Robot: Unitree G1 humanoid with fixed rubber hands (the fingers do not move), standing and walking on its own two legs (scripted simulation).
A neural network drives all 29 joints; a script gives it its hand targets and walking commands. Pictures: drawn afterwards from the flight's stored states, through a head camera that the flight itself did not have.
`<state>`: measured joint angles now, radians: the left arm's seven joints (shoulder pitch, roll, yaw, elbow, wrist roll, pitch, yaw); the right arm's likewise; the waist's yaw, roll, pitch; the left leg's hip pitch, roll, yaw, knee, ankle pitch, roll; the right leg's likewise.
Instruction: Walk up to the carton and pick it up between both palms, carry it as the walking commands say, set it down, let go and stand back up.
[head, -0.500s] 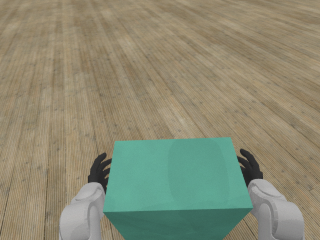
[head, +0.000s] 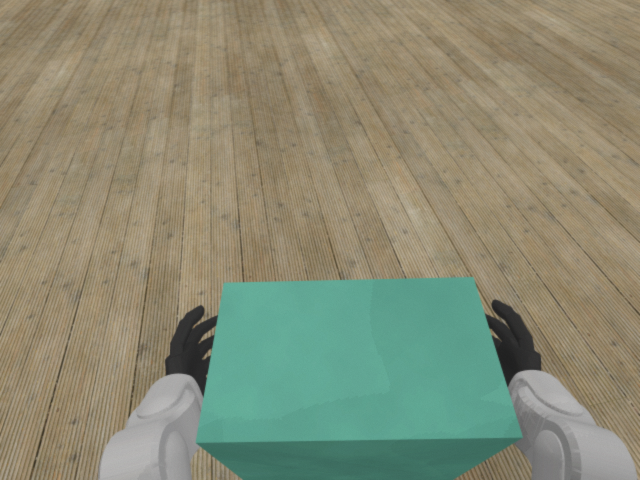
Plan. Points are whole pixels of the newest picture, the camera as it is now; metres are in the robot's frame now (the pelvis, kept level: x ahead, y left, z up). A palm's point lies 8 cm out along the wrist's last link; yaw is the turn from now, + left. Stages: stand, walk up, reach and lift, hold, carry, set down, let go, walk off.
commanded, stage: carry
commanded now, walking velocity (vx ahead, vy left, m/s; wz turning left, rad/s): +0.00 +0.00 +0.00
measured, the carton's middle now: (348, 399) +0.23 +0.00 +0.01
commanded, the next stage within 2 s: none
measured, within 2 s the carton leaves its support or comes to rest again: neither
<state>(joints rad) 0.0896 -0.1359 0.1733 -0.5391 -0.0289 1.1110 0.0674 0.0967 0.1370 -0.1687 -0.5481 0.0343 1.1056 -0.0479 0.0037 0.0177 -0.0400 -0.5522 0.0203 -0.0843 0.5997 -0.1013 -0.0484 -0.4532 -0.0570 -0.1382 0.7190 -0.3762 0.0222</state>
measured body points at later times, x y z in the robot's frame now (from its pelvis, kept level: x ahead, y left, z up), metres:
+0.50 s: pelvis -0.06 +0.00 +0.02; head -0.09 +0.00 +0.47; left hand +0.16 +0.20 +0.10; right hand +0.19 -0.15 +0.10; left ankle -0.02 +0.13 -0.72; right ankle -0.03 -0.10 -0.72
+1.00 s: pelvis -0.07 +0.00 +0.02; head -0.10 -0.01 +0.47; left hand +0.16 +0.19 +0.08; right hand +0.18 -0.16 +0.09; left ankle -0.02 +0.13 -0.72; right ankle -0.03 -0.10 -0.72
